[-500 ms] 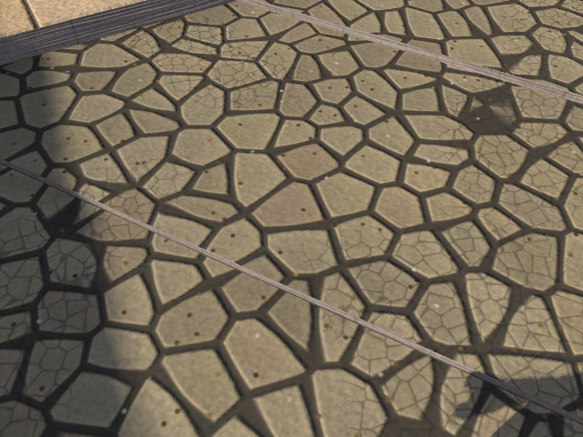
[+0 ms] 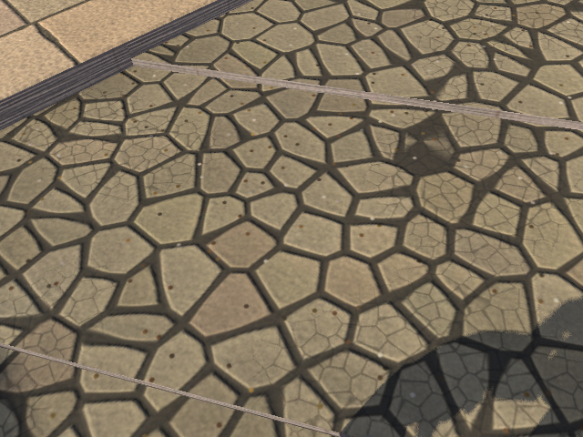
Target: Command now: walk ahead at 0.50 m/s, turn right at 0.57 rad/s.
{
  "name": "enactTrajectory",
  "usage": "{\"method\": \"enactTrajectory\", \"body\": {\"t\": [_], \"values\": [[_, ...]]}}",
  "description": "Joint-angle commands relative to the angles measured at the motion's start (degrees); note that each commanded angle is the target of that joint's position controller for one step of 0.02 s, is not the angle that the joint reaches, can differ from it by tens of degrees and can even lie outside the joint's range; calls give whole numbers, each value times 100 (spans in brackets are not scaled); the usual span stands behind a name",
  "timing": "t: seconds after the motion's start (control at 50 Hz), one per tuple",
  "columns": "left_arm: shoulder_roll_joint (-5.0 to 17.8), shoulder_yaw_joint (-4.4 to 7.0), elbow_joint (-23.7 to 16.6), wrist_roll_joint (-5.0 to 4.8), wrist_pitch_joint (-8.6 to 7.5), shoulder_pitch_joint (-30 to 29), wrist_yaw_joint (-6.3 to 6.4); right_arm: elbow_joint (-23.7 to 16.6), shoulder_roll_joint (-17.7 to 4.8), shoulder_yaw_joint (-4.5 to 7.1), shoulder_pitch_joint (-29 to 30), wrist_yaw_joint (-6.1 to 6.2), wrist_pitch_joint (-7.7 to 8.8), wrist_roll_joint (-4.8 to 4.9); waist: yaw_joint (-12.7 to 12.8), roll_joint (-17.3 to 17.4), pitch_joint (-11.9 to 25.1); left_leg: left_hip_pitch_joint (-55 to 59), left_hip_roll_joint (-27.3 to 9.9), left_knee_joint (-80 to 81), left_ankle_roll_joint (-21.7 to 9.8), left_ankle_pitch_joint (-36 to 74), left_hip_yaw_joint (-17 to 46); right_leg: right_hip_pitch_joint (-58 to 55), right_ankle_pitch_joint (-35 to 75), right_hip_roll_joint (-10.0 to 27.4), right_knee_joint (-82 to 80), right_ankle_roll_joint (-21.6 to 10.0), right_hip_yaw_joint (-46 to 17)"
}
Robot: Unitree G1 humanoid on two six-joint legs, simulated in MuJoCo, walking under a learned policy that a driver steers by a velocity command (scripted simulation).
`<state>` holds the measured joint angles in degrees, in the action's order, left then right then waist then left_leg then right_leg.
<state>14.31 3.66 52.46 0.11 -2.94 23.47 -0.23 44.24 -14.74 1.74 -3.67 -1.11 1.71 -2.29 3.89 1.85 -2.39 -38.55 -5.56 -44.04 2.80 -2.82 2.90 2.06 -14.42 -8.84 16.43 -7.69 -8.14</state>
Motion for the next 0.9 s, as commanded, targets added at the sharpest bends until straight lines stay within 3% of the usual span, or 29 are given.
{"method": "enactTrajectory", "body": {"t": [0.02,0.08,0.12,0.14,0.16,0.18,0.2,0.22,0.24,0.26,0.3,0.34,0.38,0.46,0.54,0.56,0.6,0.62,0.64,0.66,0.68,0.7,0.72,0.74,0.76,0.8,0.84,0.9], "values": [[855,179,-160,50,-34,526,61,-649,-370,26,952,-27,124,39,202,-577,-122,-108,361,556,-41,196,-275,-134,2688,1400,-105,-518,-1153],[993,216,-230,97,-40,382,133,-739,-518,32,867,-27,206,90,31,-661,-75,593,504,1168,-214,-19,-155,-214,3099,1558,208,-370,-1413],[1111,241,-354,106,-78,-28,127,-423,-749,121,-186,49,266,111,-468,-674,337,2163,771,1455,-418,-423,-195,142,4070,1415,999,-125,-1366],[1133,246,-377,45,-125,-164,66,-209,-925,192,-1017,123,341,85,-916,-346,773,3339,652,1818,-562,-234,-141,494,4071,1050,2079,25,-1099],[765,141,-520,-8,-191,-73,6,-145,-1298,279,-1912,234,381,-43,-1188,165,1601,4641,-513,1935,-807,-1278,943,1161,2533,728,3561,130,-713],[224,40,-595,-183,-158,816,15,-175,-1776,390,-1867,255,311,-146,-656,1629,2201,5770,-2037,2455,-1573,-1371,3624,2748,-1705,-147,5102,319,-54],[729,74,-390,52,-79,812,77,-196,-1321,365,-1542,205,236,-34,-530,846,1756,5131,-1877,2692,-1640,-2260,4132,3207,-1428,371,5623,248,-34],[761,93,-367,129,-52,381,37,-252,-810,246,-1145,175,238,24,-480,219,937,4249,-1581,2853,-1534,-2312,3208,3171,-822,584,5578,277,17],[662,67,-427,159,-49,47,-2,-213,-534,171,-950,139,252,23,-458,-64,533,3688,-1268,2982,-1423,-1766,2448,3095,-509,728,5336,304,86],[586,61,-473,188,-25,-131,-45,-128,-474,143,-986,139,283,22,-425,135,331,3395,-1015,3086,-1314,-1203,1891,3028,-416,836,5121,332,121],[450,22,-491,234,58,-142,-126,91,-478,135,-1218,117,369,65,-342,457,278,3142,-756,3186,-1295,-251,1290,2864,-372,839,5016,391,209],[381,0,-537,241,101,-254,-157,248,-483,145,-1466,70,472,112,-287,372,320,3228,-771,3205,-1404,411,1029,3107,-330,828,5034,426,228],[348,-33,-683,263,112,-675,-192,350,-516,160,-1588,59,508,132,-304,333,178,3245,-786,3407,-1465,403,805,3504,-37,951,4798,490,299],[193,-172,-996,263,93,-1604,-249,559,-424,135,-1905,66,454,125,-420,306,-25,3226,-607,3616,-1446,519,328,3755,599,1275,3884,640,807],[39,-318,-1300,186,76,-2407,-234,767,-588,175,-2294,87,389,113,-621,339,-205,3339,-640,3602,-1335,973,105,3312,575,1276,2616,586,1138],[97,-311,-1315,188,80,-2364,-214,806,-712,197,-2405,73,353,113,-627,378,-112,3307,-744,3555,-1338,1057,83,3002,-107,1076,2564,512,1435],[169,-275,-1323,161,61,-2243,-166,892,-719,190,-2466,79,306,111,-520,428,-117,3420,-854,3254,-1283,1463,81,2552,-87,962,2222,352,1476],[207,-235,-1223,160,31,-1911,-129,918,-755,188,-2414,82,289,128,-330,422,4,3453,-813,2800,-1200,2154,-27,2037,-3,790,1912,269,1536],[313,-158,-964,199,-24,-1179,-82,934,-751,179,-2341,78,270,173,24,199,366,3342,-591,1824,-1057,2776,-323,1038,266,623,1375,166,1541],[685,19,-658,261,-64,-451,-22,853,-395,81,-2617,48,270,339,140,-671,1152,1905,-136,383,-711,2409,-615,-1012,214,1119,1526,-155,679],[1035,214,-462,261,-7,647,52,626,-410,37,-2333,25,284,379,715,-1282,2081,704,500,-1718,-464,-348,-894,-2181,-1197,2557,648,-628,-1328],[917,151,-403,236,-7,571,94,524,-537,148,-1920,57,260,222,524,-1023,1861,188,541,-2668,-584,-2316,-221,-1838,-1040,2959,34,-591,-2139],[785,99,-528,271,-18,-122,129,495,-398,149,-1763,56,223,213,192,-469,1119,1,285,-2900,-629,-2012,49,-1048,-612,2965,-142,-513,-1675],[522,35,-581,244,-65,-655,134,523,-345,156,-1696,37,178,211,-87,-161,667,35,88,-2648,-678,-1772,56,-463,-256,2722,-225,-326,-1084],[338,-7,-564,201,-105,-986,130,575,-306,192,-1789,36,97,176,-330,-290,367,190,32,-2447,-676,-1713,12,10,-18,2514,-333,-114,-505],[104,-55,-499,165,-192,-1151,120,718,-193,234,-2031,-10,-94,74,-570,-605,240,639,114,-2575,-611,-1338,-135,669,225,2256,-571,33,325],[136,-24,-386,150,-259,-1084,113,574,-152,273,-1773,-66,-233,70,-682,-717,44,430,109,-2551,-567,-1009,-162,838,48,2278,-824,30,719],[260,34,-300,229,-260,-968,151,323,-184,288,-1221,-121,-348,57,-711,-704,-209,7,44,-2012,-467,-791,-280,784,-121,2371,-1033,-97,1132]]}}
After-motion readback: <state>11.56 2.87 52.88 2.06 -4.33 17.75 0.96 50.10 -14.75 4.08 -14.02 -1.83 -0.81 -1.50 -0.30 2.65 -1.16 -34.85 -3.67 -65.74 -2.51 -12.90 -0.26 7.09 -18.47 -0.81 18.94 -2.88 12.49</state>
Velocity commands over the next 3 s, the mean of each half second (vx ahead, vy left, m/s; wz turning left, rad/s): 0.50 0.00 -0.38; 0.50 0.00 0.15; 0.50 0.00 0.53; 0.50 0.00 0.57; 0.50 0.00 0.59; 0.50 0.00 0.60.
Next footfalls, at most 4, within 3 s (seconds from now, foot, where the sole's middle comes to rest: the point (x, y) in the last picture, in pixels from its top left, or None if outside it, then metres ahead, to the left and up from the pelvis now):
0.16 left None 0.28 0.13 -0.78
0.62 right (401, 431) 0.47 -0.14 -0.74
1.16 left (319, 325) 0.72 0.04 -0.75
1.66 right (362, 209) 1.09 -0.07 -0.75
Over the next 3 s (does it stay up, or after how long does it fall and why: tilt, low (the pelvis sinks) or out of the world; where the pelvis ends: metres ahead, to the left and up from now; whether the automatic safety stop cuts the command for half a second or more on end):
stays up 1.46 0.42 0.03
